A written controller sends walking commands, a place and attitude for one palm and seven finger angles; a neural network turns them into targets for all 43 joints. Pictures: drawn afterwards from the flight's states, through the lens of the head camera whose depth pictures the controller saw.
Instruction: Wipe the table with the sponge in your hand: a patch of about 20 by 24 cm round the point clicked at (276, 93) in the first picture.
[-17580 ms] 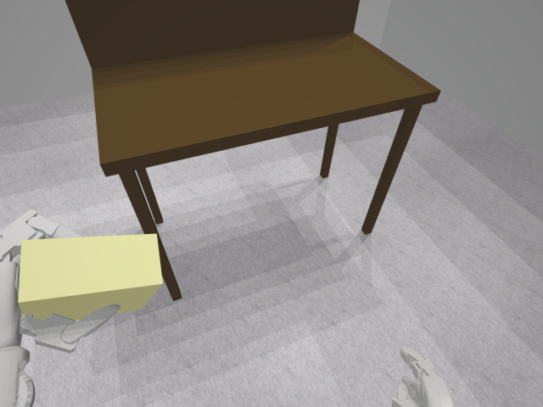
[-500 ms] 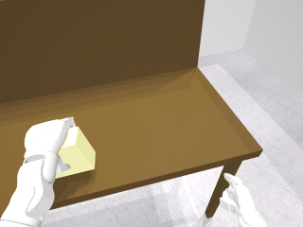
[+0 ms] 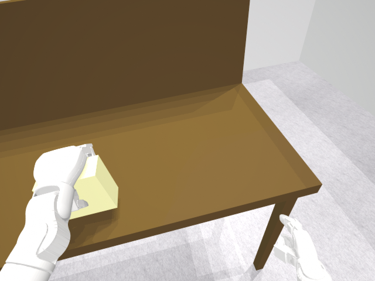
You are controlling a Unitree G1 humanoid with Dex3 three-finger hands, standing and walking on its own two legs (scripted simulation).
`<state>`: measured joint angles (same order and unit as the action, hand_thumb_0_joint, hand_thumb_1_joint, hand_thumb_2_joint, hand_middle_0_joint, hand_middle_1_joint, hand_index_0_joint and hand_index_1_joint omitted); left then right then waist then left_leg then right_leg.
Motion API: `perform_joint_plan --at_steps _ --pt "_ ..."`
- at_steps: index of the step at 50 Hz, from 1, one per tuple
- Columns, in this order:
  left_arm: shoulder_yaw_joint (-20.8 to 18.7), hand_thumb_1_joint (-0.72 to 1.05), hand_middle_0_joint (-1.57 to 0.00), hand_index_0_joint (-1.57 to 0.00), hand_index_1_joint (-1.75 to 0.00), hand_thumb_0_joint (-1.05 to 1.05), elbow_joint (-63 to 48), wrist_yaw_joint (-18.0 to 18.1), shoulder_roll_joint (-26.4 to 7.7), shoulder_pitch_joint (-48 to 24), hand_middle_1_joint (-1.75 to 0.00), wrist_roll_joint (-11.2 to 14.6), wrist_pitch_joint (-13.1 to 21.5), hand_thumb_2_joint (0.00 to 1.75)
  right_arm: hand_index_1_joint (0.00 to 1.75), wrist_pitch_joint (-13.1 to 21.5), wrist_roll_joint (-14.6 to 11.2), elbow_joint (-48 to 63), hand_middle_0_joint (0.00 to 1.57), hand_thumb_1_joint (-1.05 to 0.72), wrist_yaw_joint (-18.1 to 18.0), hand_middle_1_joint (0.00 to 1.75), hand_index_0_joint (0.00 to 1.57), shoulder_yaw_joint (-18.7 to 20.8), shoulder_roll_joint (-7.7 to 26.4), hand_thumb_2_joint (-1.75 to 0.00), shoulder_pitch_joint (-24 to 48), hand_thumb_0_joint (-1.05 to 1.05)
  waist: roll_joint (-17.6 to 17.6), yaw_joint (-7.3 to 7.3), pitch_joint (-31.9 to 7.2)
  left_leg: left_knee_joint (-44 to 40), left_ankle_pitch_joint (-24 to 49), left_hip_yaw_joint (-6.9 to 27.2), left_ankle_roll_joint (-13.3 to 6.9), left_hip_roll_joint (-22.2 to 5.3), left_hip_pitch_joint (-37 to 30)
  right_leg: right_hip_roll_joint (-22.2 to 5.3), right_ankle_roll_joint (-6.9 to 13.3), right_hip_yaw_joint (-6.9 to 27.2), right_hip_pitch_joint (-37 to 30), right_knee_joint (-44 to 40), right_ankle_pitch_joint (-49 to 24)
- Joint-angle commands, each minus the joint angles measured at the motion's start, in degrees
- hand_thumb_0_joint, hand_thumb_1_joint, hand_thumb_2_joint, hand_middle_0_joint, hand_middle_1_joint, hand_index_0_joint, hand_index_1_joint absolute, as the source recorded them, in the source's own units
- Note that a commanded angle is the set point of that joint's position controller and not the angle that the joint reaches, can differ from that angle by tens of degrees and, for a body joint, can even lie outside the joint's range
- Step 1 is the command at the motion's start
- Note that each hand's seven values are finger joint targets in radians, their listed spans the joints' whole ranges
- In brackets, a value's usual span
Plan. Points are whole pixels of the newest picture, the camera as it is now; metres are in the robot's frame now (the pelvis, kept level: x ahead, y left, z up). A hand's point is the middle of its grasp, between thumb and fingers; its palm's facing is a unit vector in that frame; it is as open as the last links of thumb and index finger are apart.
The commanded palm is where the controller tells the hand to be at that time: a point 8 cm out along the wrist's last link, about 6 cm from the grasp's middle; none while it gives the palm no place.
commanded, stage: move the sponge above the wiping area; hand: left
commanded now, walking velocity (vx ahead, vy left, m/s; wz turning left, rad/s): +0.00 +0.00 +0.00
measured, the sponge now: (84, 194) +0.25 +0.29 +0.05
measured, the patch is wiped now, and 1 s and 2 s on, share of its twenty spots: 0.00 0.00 0.10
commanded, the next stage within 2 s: lower the sponge onto the table in 0.24 s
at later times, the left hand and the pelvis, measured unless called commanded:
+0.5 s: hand (73, 182) +0.25 +0.29 +0.10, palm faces +0.02 -0.08 -1.00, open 10.0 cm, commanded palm +0.22 +0.28 +0.18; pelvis +0.00 +0.00 +0.00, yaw +0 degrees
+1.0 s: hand (76, 189) +0.24 +0.29 +0.09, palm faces +0.01 -0.09 -1.00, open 10.0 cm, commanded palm +0.22 +0.28 +0.16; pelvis +0.00 +0.01 +0.00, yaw +0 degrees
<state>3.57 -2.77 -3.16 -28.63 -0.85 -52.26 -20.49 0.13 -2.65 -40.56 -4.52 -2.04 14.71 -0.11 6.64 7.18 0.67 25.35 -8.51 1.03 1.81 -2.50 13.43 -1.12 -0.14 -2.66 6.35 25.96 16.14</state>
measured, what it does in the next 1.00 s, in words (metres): stands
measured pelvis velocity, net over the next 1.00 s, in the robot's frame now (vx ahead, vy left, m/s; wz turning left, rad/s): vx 0.00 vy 0.01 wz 0.00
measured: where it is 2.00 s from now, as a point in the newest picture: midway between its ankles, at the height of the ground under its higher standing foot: outside the picture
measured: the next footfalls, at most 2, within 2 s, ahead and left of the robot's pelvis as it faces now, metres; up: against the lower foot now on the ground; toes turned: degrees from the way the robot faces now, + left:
none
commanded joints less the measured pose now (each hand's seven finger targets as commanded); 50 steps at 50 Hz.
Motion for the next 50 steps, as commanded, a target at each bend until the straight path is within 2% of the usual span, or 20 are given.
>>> perform_joint_plan --at_steps 1,2,6,7,11,12,16,17,21,22,26,27,31,32,33,37,41,42,46,50 --pt "-11.14 0.10 -1.20 -1.20 -1.60 0.00 -14.39 2.67 -16.31 -15.42 -1.60 -1.86 1.68 1.30 0.30 3.73 0.39 10.75 0.20 -0.90 -0.45 0.30 0.20 1.61 5.16 -0.90 13.40 0.00 -1.58 0.32 -12.66 -1.23 6.32 0.54 -3.11 3.69 -11.45 2.02 3.69 4.04 4.53 -5.80 -8.61" --pt "-7.78 0.10 -1.20 -1.20 -1.60 0.00 -15.75 2.58 -12.23 -15.05 -1.60 -1.45 2.07 1.30 0.30 3.99 0.51 11.52 0.20 -0.90 -0.36 0.30 0.20 1.58 4.47 -0.90 12.56 0.00 -1.61 -0.02 -13.38 -0.70 7.28 -0.28 -3.48 3.56 -11.41 1.65 3.27 1.84 4.19 -5.27 -9.82" --pt "-12.34 0.10 -1.20 -1.20 -1.60 0.00 -17.82 3.84 -15.88 -11.52 -1.60 -1.66 2.14 1.30 0.30 3.92 0.65 11.25 0.20 -0.90 0.23 0.30 0.20 1.99 4.91 -0.90 13.20 0.00 -1.06 1.12 -13.57 -0.92 9.10 0.57 -3.00 3.47 -11.84 2.14 3.94 4.03 3.34 -5.02 -11.56" --pt "-8.67 0.10 -1.20 -1.20 -1.60 0.00 -18.73 3.74 -11.50 -10.08 -1.60 -1.10 1.91 1.30 0.30 4.03 0.73 12.05 0.20 -0.90 0.39 0.30 0.20 1.82 4.32 -0.90 12.43 0.00 -1.35 0.88 -14.20 -0.47 10.12 -0.19 -3.30 3.38 -11.64 1.59 3.42 1.67 3.04 -4.54 -12.85" --pt "-13.43 0.10 -1.20 -1.20 -1.60 0.00 -16.69 4.27 -16.91 -9.90 -1.60 -1.24 -0.16 1.30 0.30 3.20 0.55 10.90 0.20 -0.90 0.51 0.30 0.20 1.78 5.35 -0.90 13.76 0.00 -2.96 1.11 -10.82 -1.22 7.89 0.66 -2.82 3.46 -10.21 2.18 3.80 4.47 4.15 -5.41 -10.52" --pt "-8.90 0.10 -1.20 -1.20 -1.60 0.00 -16.72 3.89 -11.85 -10.08 -1.60 -0.80 -0.44 1.30 0.30 3.25 0.46 11.56 0.20 -0.90 0.45 0.30 0.20 1.69 4.73 -0.90 13.01 0.00 -3.17 0.39 -11.65 -0.98 7.74 -0.30 -3.18 3.19 -10.22 1.66 3.18 2.10 4.11 -5.18 -10.45" --pt "-11.21 0.10 -1.20 -1.20 -1.60 0.00 -14.98 3.17 -16.22 -14.27 -1.60 -1.22 -0.61 1.30 0.30 3.24 0.10 10.60 0.20 -0.90 -0.35 0.30 0.20 1.46 5.17 -0.90 14.14 0.00 -2.38 0.00 -9.83 -1.49 4.79 0.66 -3.02 3.63 -10.33 2.14 3.52 4.15 5.68 -6.42 -6.80" --pt "-7.68 0.10 -1.20 -1.20 -1.60 0.00 -16.18 2.74 -13.03 -16.47 -1.60 -1.27 0.09 1.30 0.30 3.64 0.18 11.22 0.20 -0.90 -0.46 0.30 0.20 1.28 4.70 -0.90 13.38 0.00 -1.53 -0.40 -12.29 -1.08 5.39 0.10 -3.31 3.75 -10.97 1.78 3.22 2.05 5.07 -5.92 -7.45" --pt "-9.65 0.10 -1.20 -1.20 -1.60 0.00 -15.47 2.32 -15.23 -16.07 -1.60 -1.50 1.89 1.30 0.30 4.24 0.18 10.57 0.20 -0.90 -0.77 0.30 0.20 1.52 4.82 -0.90 13.14 0.00 -1.19 -0.39 -11.47 -1.20 5.31 0.81 -3.18 3.72 -11.81 2.30 3.67 3.64 5.55 -6.38 -7.50" --pt "-6.85 0.10 -1.20 -1.20 -1.60 0.00 -15.84 2.06 -12.04 -15.63 -1.60 -1.33 2.30 1.30 0.30 4.37 0.40 11.13 0.20 -0.90 -0.74 0.30 0.20 1.46 4.45 -0.90 12.31 0.00 -1.27 -0.44 -12.15 -0.98 5.89 0.30 -3.47 3.67 -11.51 1.92 3.33 1.75 5.14 -6.01 -8.20" --pt "-12.12 0.10 -1.20 -1.20 -1.60 0.00 -15.76 3.29 -16.71 -14.09 -1.60 -1.74 2.54 1.30 0.30 4.17 0.61 10.70 0.20 -0.90 -0.39 0.30 0.20 1.78 5.06 -0.90 12.84 0.00 -1.25 0.87 -12.63 -1.68 6.61 1.15 -2.94 3.57 -11.49 2.36 3.95 3.68 3.94 -5.73 -8.73" --pt "-9.82 0.10 -1.20 -1.20 -1.60 0.00 -15.10 3.36 -13.65 -13.39 -1.60 -1.55 2.33 1.30 0.30 4.05 0.67 10.87 0.20 -0.90 -0.27 0.30 0.20 1.74 4.68 -0.90 12.05 0.00 -1.75 0.60 -13.67 -1.38 7.15 0.27 -3.11 3.42 -10.98 1.96 3.54 1.64 3.43 -5.31 -9.29" --pt "-14.77 0.10 -1.20 -1.20 -1.60 0.00 -15.02 4.34 -17.92 -9.95 -1.60 -1.30 0.49 1.30 0.30 3.18 0.60 10.65 0.20 -0.90 0.45 0.30 0.20 1.79 5.32 -0.90 13.61 0.00 -1.68 1.82 -12.07 -1.68 7.79 0.99 -2.63 3.56 -9.86 2.26 3.98 3.93 2.88 -5.22 -9.90" --pt "-9.80 0.10 -1.20 -1.20 -1.60 0.00 -15.48 3.88 -12.39 -9.87 -1.60 -0.55 0.14 1.30 0.30 3.09 0.47 11.39 0.20 -0.90 0.56 0.30 0.20 1.61 4.66 -0.90 13.14 0.00 -1.68 0.88 -12.30 -1.47 7.31 -0.03 -2.92 3.25 -9.70 1.77 3.30 1.54 3.23 -5.11 -9.73" --pt "-11.40 0.10 -1.20 -1.20 -1.60 0.00 -14.78 3.83 -14.63 -10.13 -1.60 -0.86 0.06 1.30 0.30 3.15 0.39 10.76 0.20 -0.90 0.69 0.30 0.20 1.64 5.00 -0.90 12.65 0.00 -2.22 0.81 -12.16 -1.51 7.34 0.53 -2.71 3.34 -9.52 1.75 3.27 2.36 3.60 -5.24 -9.62" --pt "-7.05 0.10 -1.20 -1.20 -1.60 0.00 -13.27 2.46 -10.80 -10.46 -1.60 -0.60 -0.38 1.30 0.30 3.06 0.16 11.13 0.20 -0.90 0.27 0.30 0.20 1.41 4.96 -0.90 12.76 0.00 -3.19 -0.38 -9.96 -1.53 4.03 0.19 -3.20 3.44 -8.87 2.05 3.08 1.39 5.52 -5.82 -6.89" --pt "-9.16 0.10 -1.20 -1.20 -1.60 0.00 -16.32 2.46 -14.61 -14.74 -1.60 -1.84 2.46 1.30 0.30 3.90 0.23 11.09 0.20 -0.90 -0.62 0.30 0.20 1.59 4.93 -0.90 13.33 0.00 -1.83 -0.43 -11.31 -1.37 2.92 0.98 -3.31 3.72 -10.91 2.38 3.45 3.50 6.07 -6.19 -5.55" --pt "-6.03 0.10 -1.20 -1.20 -1.60 0.00 -16.88 2.55 -11.28 -15.87 -1.60 -1.94 3.33 1.30 0.30 4.34 0.44 11.44 0.20 -0.90 -0.75 0.30 0.20 1.54 4.35 -0.90 12.13 0.00 -0.74 -0.77 -12.91 -0.97 3.57 0.36 -3.58 3.66 -11.19 2.12 3.28 1.36 5.81 -5.70 -6.06" --pt "-10.75 0.10 -1.20 -1.20 -1.60 0.00 -15.17 4.78 -14.85 -14.64 -1.60 -2.46 4.75 1.30 0.30 4.53 0.73 10.16 0.20 -0.90 -0.86 0.30 0.20 2.09 4.88 -0.90 11.72 0.00 -0.46 0.06 -11.79 -1.62 3.94 1.20 -2.97 3.46 -11.49 2.61 3.94 3.47 5.70 -6.25 -6.17" --pt "-9.28 0.10 -1.20 -1.20 -1.60 0.00 -12.12 6.48 -12.58 -13.89 -1.60 -3.21 3.45 1.30 0.30 3.90 0.77 9.64 0.20 -0.90 -0.27 0.30 0.20 2.35 4.93 -0.90 11.25 0.00 -0.93 0.32 -12.11 -2.11 5.30 0.87 -2.60 3.34 -10.44 2.21 3.70 1.97 5.04 -5.80 -7.05"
